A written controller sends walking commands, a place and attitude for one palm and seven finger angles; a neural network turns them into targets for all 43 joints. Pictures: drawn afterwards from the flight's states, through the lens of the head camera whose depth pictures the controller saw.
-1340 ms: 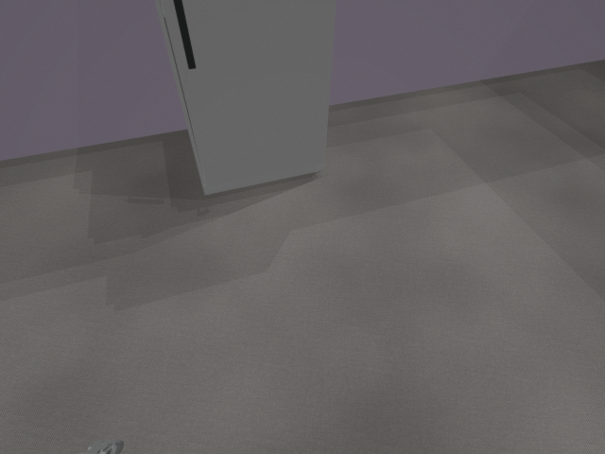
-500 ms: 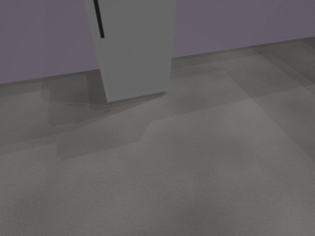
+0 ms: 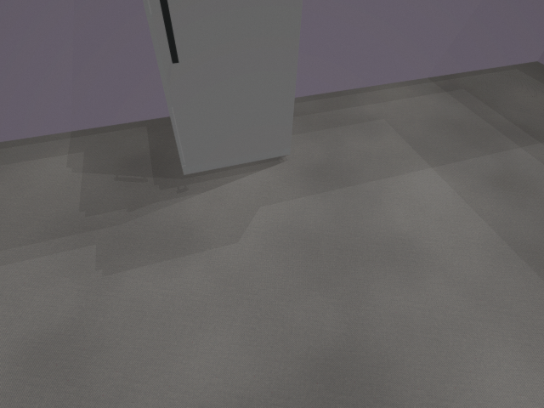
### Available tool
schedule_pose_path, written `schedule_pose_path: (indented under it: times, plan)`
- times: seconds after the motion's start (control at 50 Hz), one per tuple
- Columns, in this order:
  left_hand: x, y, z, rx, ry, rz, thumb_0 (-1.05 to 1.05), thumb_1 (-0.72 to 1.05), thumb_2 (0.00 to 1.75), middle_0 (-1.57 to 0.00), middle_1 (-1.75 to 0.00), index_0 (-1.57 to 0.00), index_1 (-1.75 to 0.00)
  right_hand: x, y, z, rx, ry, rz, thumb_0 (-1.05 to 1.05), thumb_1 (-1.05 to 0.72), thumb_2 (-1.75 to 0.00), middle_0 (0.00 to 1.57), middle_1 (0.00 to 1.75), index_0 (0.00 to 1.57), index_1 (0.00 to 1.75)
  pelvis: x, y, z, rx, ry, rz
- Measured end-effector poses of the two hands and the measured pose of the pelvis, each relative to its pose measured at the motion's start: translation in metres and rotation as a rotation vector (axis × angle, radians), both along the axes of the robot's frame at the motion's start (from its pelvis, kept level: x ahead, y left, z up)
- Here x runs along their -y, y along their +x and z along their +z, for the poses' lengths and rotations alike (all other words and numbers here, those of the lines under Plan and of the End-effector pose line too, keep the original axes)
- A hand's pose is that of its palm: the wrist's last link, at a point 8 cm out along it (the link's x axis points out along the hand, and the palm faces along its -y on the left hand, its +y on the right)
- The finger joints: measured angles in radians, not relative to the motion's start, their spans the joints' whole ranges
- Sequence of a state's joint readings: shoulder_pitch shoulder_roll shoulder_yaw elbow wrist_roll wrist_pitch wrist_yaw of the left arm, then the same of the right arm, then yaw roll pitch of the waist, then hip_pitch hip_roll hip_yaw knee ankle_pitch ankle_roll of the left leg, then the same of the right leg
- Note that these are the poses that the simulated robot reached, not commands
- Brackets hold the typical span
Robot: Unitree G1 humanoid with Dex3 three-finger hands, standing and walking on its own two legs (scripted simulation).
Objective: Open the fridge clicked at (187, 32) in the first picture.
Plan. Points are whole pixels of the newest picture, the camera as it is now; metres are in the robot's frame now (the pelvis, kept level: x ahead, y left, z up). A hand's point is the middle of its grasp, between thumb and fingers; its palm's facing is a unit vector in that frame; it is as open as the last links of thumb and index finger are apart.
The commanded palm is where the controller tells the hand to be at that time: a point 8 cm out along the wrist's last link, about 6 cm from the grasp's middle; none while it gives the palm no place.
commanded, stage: look at it before walking up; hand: left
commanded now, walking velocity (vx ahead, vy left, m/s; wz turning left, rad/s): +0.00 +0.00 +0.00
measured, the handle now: (164, 8) +1.33 +0.47 +0.08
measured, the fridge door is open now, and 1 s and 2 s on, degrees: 0 0 0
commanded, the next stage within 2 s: walk to a spot facing it in 0.10 s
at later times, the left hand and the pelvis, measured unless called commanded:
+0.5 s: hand out of the picture +0.03 +0.21 -0.19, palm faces +0.05 -0.98 -0.18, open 7.4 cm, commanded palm none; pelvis +0.05 +0.02 -0.02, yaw +1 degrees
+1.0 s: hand (203, 300) +0.36 +0.17 -0.18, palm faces +0.00 -0.98 -0.21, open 7.3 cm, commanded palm none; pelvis +0.25 -0.02 -0.03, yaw +1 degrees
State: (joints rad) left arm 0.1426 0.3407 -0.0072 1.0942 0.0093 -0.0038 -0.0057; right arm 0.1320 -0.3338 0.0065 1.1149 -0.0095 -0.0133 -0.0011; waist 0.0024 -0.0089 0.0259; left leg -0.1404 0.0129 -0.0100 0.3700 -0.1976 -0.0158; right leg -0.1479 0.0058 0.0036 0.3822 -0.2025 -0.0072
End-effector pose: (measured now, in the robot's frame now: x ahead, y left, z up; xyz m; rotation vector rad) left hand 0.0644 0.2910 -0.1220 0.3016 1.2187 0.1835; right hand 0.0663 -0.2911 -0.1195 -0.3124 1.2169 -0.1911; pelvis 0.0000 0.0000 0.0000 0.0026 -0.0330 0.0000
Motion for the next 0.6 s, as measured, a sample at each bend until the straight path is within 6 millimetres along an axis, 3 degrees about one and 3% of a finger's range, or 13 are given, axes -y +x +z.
schedule_pose_path:
  times: [0.3,0.42,0.54,0.6]
  plan:
    - [0.002,-0.001,-0.004,-0.016,-0.004,0.009,0.01,0.90,0.90,-0.20,-0.30,-0.20,-0.30,-0.007,0.004,-0.003,-0.008,0.010,0.002,0.01,-0.90,-0.90,0.20,0.30,0.20,0.30,-0.002,0.007,-0.001,-0.007,-0.001,-0.003]
    - [0.023,-0.019,-0.025,-0.079,-0.086,0.052,0.01,0.91,0.90,-0.20,-0.30,-0.20,-0.30,-0.034,-0.009,-0.020,-0.079,0.061,-0.014,0.01,-0.91,-0.90,0.20,0.30,0.20,0.29,-0.006,0.029,-0.009,-0.022,-0.015,0.004]
    - [0.034,-0.044,-0.048,-0.213,-0.174,0.120,0.01,0.91,0.90,-0.20,-0.30,-0.20,-0.30,-0.073,-0.016,-0.029,-0.147,0.096,-0.067,0.01,-0.91,-0.90,0.20,0.30,0.20,0.29,-0.025,0.065,-0.018,-0.028,-0.014,0.000]
    - [0.037,-0.033,-0.047,-0.281,-0.189,0.097,0.01,0.91,0.90,-0.20,-0.30,-0.20,-0.30,-0.092,-0.027,-0.027,-0.166,0.113,-0.127,0.01,-0.91,-0.90,0.20,0.30,0.20,0.29,-0.029,0.083,-0.016,-0.029,-0.015,-0.013]
